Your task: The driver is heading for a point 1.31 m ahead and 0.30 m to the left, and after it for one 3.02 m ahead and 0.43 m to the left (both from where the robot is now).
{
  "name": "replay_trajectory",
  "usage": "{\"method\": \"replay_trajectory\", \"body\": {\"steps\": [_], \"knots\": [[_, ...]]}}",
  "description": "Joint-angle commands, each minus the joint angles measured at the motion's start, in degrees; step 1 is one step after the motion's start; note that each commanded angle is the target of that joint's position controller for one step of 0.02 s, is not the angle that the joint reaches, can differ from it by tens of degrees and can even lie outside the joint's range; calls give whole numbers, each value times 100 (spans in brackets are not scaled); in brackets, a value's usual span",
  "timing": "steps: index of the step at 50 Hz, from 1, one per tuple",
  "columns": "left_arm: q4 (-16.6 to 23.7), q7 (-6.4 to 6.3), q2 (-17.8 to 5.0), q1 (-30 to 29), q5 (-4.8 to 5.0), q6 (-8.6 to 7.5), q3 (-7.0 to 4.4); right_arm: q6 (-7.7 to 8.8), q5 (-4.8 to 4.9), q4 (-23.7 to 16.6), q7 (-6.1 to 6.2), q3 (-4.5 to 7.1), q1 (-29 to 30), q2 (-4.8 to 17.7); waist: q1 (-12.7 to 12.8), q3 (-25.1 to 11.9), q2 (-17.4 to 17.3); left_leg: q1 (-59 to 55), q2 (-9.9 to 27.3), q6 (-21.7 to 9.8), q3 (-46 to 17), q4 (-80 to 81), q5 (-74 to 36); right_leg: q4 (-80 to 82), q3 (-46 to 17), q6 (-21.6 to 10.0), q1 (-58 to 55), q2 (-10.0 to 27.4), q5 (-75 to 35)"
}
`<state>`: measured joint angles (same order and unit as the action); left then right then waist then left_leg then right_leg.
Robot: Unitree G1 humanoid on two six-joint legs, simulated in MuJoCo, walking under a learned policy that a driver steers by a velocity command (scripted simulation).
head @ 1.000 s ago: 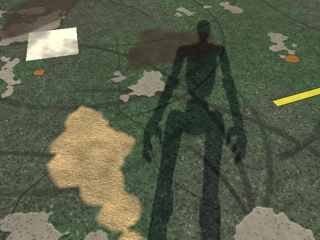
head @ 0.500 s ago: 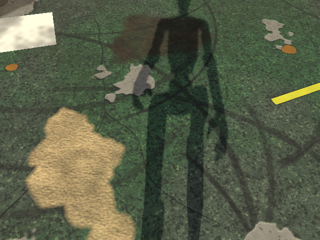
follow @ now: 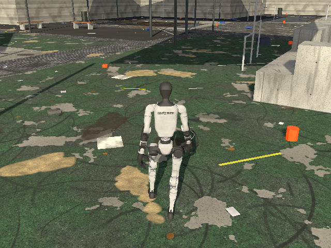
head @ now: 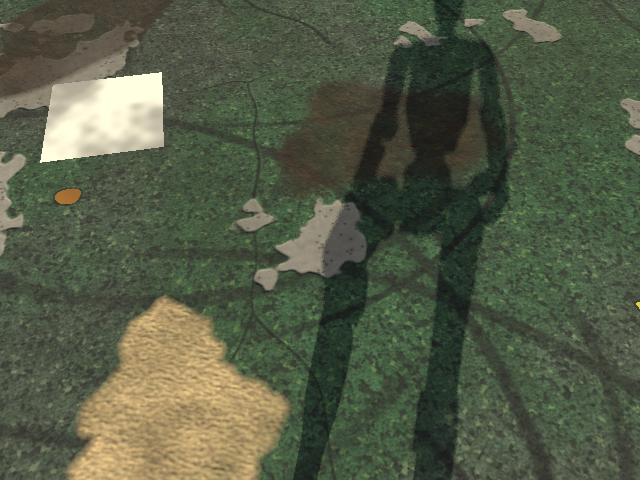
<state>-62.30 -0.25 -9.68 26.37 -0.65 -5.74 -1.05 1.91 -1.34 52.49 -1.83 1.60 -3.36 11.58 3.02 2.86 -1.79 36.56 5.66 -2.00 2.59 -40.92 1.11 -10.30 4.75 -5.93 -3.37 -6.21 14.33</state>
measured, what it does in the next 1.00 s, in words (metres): walks ahead: left foot, then right foot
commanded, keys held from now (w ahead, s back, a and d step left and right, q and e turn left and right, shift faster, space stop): w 0.60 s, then w+q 0.40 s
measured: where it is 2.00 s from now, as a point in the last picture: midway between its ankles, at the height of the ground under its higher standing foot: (284, 247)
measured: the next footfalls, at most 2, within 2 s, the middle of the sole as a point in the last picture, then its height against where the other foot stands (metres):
left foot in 0.14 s outside the picture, level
right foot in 0.68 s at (394, 437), level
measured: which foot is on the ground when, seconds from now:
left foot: up 0.00-0.12, down 0.14-0.70, up 0.72-1.00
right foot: down 0.00-0.14, up 0.16-0.66, down 0.68-1.00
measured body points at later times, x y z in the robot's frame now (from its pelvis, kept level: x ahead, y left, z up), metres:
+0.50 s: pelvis +0.29 +0.04 +0.00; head +0.31 +0.04 +0.45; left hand +0.42 +0.27 -0.13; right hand +0.22 -0.20 -0.14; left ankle +0.22 +0.10 -0.74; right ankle +0.43 -0.12 -0.68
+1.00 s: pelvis +0.56 -0.01 +0.00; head +0.58 -0.02 +0.45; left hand +0.51 +0.23 -0.14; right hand +0.69 -0.25 -0.14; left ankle +0.63 +0.15 -0.67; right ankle +0.53 -0.08 -0.74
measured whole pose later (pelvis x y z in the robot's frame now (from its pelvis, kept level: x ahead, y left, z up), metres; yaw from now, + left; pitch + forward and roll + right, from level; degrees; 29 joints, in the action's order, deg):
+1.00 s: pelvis +0.56 -0.01 +0.00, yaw +9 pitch +0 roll -1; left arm -57.9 -0.8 -11.0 22.1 -1.0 -6.3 -3.0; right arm 0.6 -1.6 53.4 -2.0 4.1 -10.8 13.1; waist 0.6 2.1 -2.3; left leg 37.2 5.7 -3.7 0.5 -58.0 5.8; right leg -15.2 13.3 -4.2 2.5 -2.0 13.2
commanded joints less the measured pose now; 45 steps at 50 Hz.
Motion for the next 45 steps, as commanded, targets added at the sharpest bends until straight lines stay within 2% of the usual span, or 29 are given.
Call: {"method": "replay_trajectory", "body": {"steps": [1,3,4,5,6,7,8,9,10,11,12,14,16,18,21,24,29,31,32,33,34,35,36,37,38,39,41,42,45], "knots": [[69,-63,-746,475,-38,-27,-101,85,25,-493,14,-1,717,236,58,324,533,-66,-301,-93,309,517,-108,107,-676,-414,-3,1608,-3398],[42,-98,-805,440,-82,-6,-113,129,22,-555,32,24,720,311,-38,295,564,-203,-405,-256,308,757,252,-193,-650,-446,-386,1755,-4053],[56,-114,-853,333,-92,-4,-124,155,18,-521,55,52,524,366,-178,197,599,-532,-531,-363,347,871,512,-493,-589,-414,-468,1787,-4756],[63,-127,-916,249,-101,0,-143,183,10,-409,94,99,127,455,-365,-10,659,-1039,-702,-474,393,955,779,-966,-547,-363,-516,1801,-5491],[68,-120,-961,177,-104,17,-156,222,4,-177,140,170,-593,571,-658,-367,645,-1793,-860,-605,425,1198,826,-1772,-489,-304,-491,1736,-5795],[118,-107,-950,52,-54,25,-148,280,-70,128,196,262,-1575,742,-1087,-841,536,-3135,-658,-786,213,1494,510,-2915,-347,-211,174,1568,-5073],[341,-58,-631,153,85,5,-58,298,-223,286,265,417,-2488,1285,-1259,-1594,-147,-4823,759,-1205,-1468,1524,999,-4766,-77,-48,1733,1136,-2860],[303,-17,-367,766,175,30,-62,239,-188,298,193,488,-2470,1528,-905,-2065,-1010,-5686,2000,-1978,-4033,2167,834,-6553,-226,83,3409,92,1698],[352,-41,-824,188,27,67,-198,195,34,263,142,442,-1960,1224,-788,-1402,-140,-5042,1628,-1767,-3710,2422,1433,-6768,-850,-20,3856,483,1230],[530,-14,-762,-286,-2,32,-201,211,79,171,122,342,-1390,868,-606,-577,-45,-4130,1436,-1556,-2857,2666,1355,-6499,-816,-21,3976,716,683],[561,2,-658,-484,-17,26,-200,255,50,151,108,268,-1122,579,-446,-222,126,-3507,1157,-1347,-2306,2886,927,-6168,-786,-9,3787,901,369],[524,68,-466,-352,-143,166,-191,328,54,310,153,158,-1165,258,-151,-71,-28,-2822,742,-1052,-1526,3096,275,-5695,-733,118,3269,1075,172],[568,129,-368,-400,-165,269,-195,418,64,470,171,166,-1513,373,-79,-82,-64,-2722,637,-1050,-1212,3172,-283,-5475,-601,226,3242,1087,77],[741,160,-398,-829,-171,336,-201,449,71,544,179,196,-1716,561,-88,58,-94,-2714,558,-1051,-976,3330,-353,-5151,-481,332,3601,1181,-259],[1051,182,-465,-1674,-134,354,-191,434,72,599,174,164,-2015,546,-264,251,-123,-2892,412,-976,-738,3455,-637,-4315,-312,459,4045,1257,-883],[1274,192,-381,-2326,-76,328,-127,431,70,662,181,139,-2306,543,-448,280,-171,-3125,322,-872,-519,3420,-1074,-3312,-122,484,3911,1135,-1341],[1543,169,-467,-2974,-61,277,-113,394,7,829,253,143,-2733,608,-631,351,-236,-4075,610,-916,-507,3145,-1654,-2472,-14,273,3945,943,-1220],[1587,152,-546,-2909,-65,223,-149,372,-19,851,291,159,-2677,650,-519,325,-230,-4298,722,-875,-532,2782,-2394,-2235,-14,114,3649,827,-814],[1521,125,-607,-2600,-63,185,-186,364,-26,835,304,172,-2559,705,-337,189,-256,-4290,712,-810,-525,2397,-3140,-2091,7,29,3176,677,-572],[1328,84,-705,-1971,-68,137,-246,351,-25,816,300,188,-2450,770,-72,-122,-254,-4231,628,-745,-508,1714,-3694,-1887,48,-64,2429,496,-458],[1007,27,-864,-962,-122,63,-331,339,17,765,280,179,-2309,758,360,-661,-62,-3728,377,-637,-345,613,-3324,-1539,-19,-202,1097,541,-776],[848,-53,-1373,53,-282,9,-470,354,96,549,250,111,-2290,543,651,-1456,486,-2511,32,-535,-165,-1060,-1324,-1479,-1369,-468,-474,1842,-355],[847,-10,-1821,136,-303,58,-582,313,330,535,231,25,-3131,-37,241,-2136,1728,-595,-972,-339,44,-2981,2972,-825,-3926,-1182,-1746,3360,-35],[960,26,-1387,-358,-125,141,-512,246,147,606,268,201,-2669,642,185,-1615,581,-231,-607,-427,-592,-3332,2637,-551,-3835,-961,-1050,3036,624],[1058,36,-1008,-982,-86,126,-394,253,119,448,234,229,-2171,595,-13,-755,425,-157,-386,-432,-614,-3163,2056,-338,-2910,-746,-138,2822,597],[1075,51,-748,-1259,-96,81,-329,248,109,405,213,214,-1978,437,-138,-344,318,-308,-194,-412,-587,-2922,1707,-95,-2257,-563,511,2581,99],[965,-14,-517,-1257,-56,9,-259,99,-26,404,133,234,-2010,289,-380,-100,541,-664,-31,-323,-533,-2646,1475,90,-1310,-260,1146,2204,-548],[905,-29,-492,-1109,-42,-41,-249,30,-36,380,97,243,-2003,216,-420,-115,565,-721,-30,-294,-501,-2613,1407,124,-1089,-229,1216,2171,-836],[800,-53,-648,-787,-1,-144,-287,-97,-47,175,23,254,-1590,137,-473,-9,533,-223,49,-217,-380,-2466,971,221,-480,-186,1115,2109,-1472]]}}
